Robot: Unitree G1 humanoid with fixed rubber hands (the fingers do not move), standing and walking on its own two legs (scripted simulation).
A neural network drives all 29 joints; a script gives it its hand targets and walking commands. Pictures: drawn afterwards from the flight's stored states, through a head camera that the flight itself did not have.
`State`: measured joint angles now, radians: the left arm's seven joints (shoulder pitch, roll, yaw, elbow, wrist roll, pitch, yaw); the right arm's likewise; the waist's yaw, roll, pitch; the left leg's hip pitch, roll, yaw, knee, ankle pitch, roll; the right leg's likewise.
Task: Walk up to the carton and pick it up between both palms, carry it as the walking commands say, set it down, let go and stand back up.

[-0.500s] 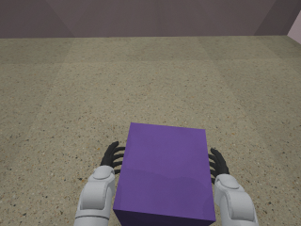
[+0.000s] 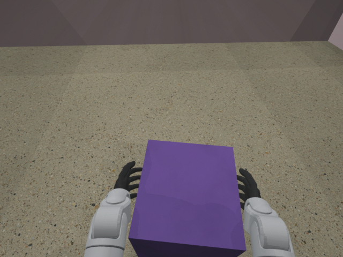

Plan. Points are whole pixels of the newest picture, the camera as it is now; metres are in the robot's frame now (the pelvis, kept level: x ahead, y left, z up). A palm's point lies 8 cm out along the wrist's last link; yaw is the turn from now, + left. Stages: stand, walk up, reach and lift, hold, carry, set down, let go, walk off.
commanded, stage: carry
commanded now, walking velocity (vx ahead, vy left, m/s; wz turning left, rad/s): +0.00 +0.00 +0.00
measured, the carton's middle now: (184, 208) +0.28 +0.00 -0.04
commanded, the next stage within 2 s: none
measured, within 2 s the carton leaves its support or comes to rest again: neither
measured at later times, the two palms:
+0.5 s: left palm (119, 207) +0.24 +0.14 +0.04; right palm (259, 218) +0.23 -0.16 +0.04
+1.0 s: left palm (76, 221) +0.19 +0.21 +0.07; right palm (225, 205) +0.24 -0.08 +0.06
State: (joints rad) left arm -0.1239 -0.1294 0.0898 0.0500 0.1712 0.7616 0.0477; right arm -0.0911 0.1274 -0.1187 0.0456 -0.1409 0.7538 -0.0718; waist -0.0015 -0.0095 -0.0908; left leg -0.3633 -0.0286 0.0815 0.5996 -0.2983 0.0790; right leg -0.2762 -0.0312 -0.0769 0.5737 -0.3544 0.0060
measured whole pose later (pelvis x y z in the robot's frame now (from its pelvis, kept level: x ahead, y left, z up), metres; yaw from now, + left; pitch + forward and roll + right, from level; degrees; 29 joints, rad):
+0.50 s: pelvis -0.03 +0.00 +0.00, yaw +0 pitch +1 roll -1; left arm -0.12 -0.13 0.09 0.01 0.15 0.83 0.06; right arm -0.09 0.13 -0.12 0.02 -0.13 0.81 -0.07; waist 0.00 -0.01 -0.09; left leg -0.36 -0.03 0.08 0.56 -0.23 0.08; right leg -0.29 -0.03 -0.08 0.57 -0.30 0.01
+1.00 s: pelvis -0.04 +0.02 +0.00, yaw +10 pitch +4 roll +0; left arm -0.15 -0.13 0.08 -0.32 0.11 1.22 0.12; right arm -0.16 0.13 -0.11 -0.28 -0.08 1.21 -0.10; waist 0.00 0.00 -0.08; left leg -0.47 0.02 0.07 0.83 -0.45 0.07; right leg -0.34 -0.16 -0.18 0.64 -0.34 0.04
